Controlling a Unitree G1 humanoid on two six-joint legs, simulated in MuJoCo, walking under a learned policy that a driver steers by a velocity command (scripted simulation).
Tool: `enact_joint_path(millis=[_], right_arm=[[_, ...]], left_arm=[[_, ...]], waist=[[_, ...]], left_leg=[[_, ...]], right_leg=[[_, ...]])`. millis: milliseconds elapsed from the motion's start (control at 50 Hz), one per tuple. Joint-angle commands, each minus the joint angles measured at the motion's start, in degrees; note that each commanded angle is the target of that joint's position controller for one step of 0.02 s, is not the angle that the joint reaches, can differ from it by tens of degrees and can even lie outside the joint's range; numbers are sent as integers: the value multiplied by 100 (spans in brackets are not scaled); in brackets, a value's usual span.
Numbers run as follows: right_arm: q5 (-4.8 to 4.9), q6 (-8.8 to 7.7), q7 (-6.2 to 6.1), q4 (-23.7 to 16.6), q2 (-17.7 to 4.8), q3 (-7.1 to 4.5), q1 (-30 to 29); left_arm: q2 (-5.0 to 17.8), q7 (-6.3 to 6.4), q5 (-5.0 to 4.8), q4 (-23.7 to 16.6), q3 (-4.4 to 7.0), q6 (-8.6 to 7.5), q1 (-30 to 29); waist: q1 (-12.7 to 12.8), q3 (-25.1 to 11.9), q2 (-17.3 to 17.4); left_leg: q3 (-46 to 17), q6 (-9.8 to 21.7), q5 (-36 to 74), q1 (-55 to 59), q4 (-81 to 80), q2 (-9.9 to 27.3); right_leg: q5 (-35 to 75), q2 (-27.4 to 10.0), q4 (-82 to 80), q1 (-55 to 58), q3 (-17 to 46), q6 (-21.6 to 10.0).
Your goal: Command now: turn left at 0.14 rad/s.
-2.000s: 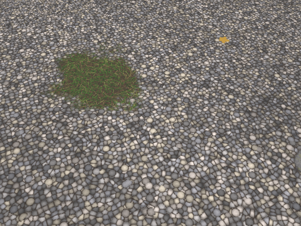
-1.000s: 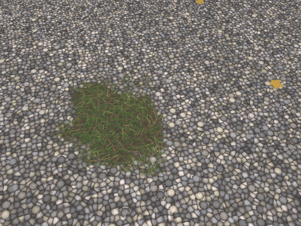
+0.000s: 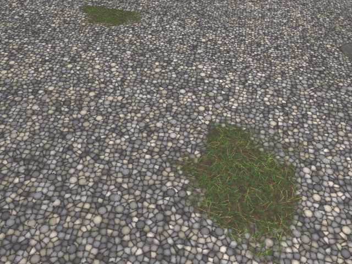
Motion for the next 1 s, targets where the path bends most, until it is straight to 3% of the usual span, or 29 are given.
enact_joint_path(millis=[20, 40, 60, 80, 100, 120, 140, 200, 360, 620, 1000], right_arm=[[49, -60, 22, -184, -805, -181, -150], [70, -80, 31, -98, -697, -134, -74], [-6, -133, 39, -34, -572, -88, 120], [-84, -193, 83, 4, -635, -119, 404], [-79, -195, 78, 47, -560, -107, 338], [-73, -168, 62, 73, -705, -129, 61], [-40, -130, 36, 66, -698, -147, -74], [-27, -28, 0, 139, -618, -144, -21], [7, -62, -52, 530, -539, -166, 152], [36, -76, -140, 1227, -567, -175, 254], [54, -93, -169, 2002, -464, -96, 333]], left_arm=[[436, -22, 4, -316, 83, -129, -38], [410, -44, 68, -269, 54, -165, 70], [602, -33, 142, -266, 69, -197, 147], [997, -11, 128, -278, 145, -197, 103], [802, -52, 71, -201, 124, -200, -64], [537, -94, 76, -259, 54, -225, -183], [480, -98, 110, -229, 30, -251, -201], [466, -90, 102, -130, -9, -340, -83], [430, -14, 70, 93, -70, -311, -31], [354, -1, 51, 683, -117, -284, 20], [285, 60, 39, 1321, -194, -250, 301]], waist=[[30, -335, 815], [132, -342, 650], [51, -510, 350], [-269, -573, -310], [-278, -603, -678], [-109, -424, -477], [-61, -390, -392], [-25, -290, -235], [19, -226, 157], [1, -126, 148], [4, 4, 157]], left_leg=[[-1322, 868, 1174, 158, -613, 1413], [-1265, 648, 1044, 6, -560, 1284], [-1144, 345, 708, -173, -420, 1059], [-767, 119, 240, -330, -225, 653], [-412, -86, -32, 52, -275, 400], [-395, -162, 9, 185, -193, 399], [-400, -133, 139, 209, -136, 420], [-498, -45, 446, 168, -163, 487], [-480, -135, 714, 194, -192, 493], [-413, -186, 902, 394, -267, 500], [-259, -233, 745, 343, -372, 444]], right_leg=[[543, 59, -1232, 619, -94, -114], [1411, 19, -1958, 1097, -30, -199], [2385, -337, -1981, 1624, 367, -313], [3011, -650, -1635, 1780, 526, -546], [1957, -568, -1675, 1196, 528, -755], [1392, -405, -1781, 931, 451, -699], [1228, -335, -1804, 841, 373, -590], [1270, -217, -1721, 852, 240, -459], [1318, -123, -1657, 953, 174, -486], [1326, 10, -1791, 969, 83, -488], [1177, 111, -1897, 929, 29, -515]])
Keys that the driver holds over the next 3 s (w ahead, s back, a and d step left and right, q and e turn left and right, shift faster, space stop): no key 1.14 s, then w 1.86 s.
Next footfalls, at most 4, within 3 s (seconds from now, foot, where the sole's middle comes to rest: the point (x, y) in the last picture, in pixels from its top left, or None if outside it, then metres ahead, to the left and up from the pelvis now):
0.06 right None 0.04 -0.15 -0.78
1.84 right None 0.44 -0.14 -0.78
2.38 left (156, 200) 0.74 0.09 -0.78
2.92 right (209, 143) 1.05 -0.15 -0.78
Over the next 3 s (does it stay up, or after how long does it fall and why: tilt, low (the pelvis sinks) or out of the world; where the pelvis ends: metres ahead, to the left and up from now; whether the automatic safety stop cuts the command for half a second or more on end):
stays up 0.92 -0.06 -0.01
